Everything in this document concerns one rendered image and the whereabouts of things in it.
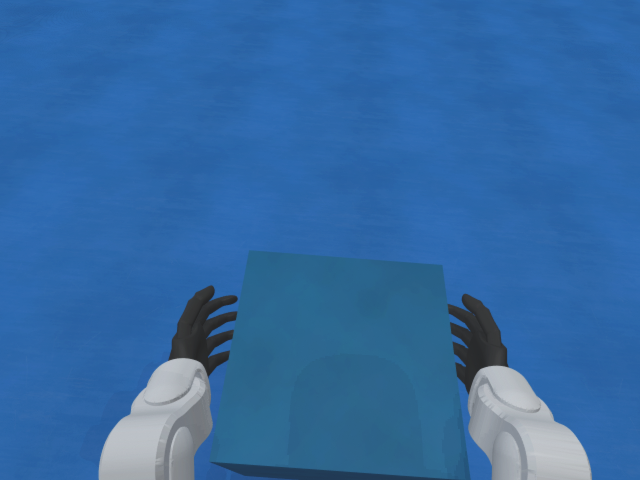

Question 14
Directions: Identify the right robot hand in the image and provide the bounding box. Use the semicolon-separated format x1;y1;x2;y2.
448;294;509;394

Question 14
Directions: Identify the robot right forearm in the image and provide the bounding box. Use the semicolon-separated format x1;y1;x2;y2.
468;366;592;480

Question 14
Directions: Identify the carton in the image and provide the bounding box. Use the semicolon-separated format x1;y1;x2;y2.
209;250;471;480

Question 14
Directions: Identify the left robot hand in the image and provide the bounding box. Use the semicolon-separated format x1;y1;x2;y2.
168;285;238;378

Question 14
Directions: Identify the robot left forearm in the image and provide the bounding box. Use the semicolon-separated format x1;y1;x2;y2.
99;358;213;480

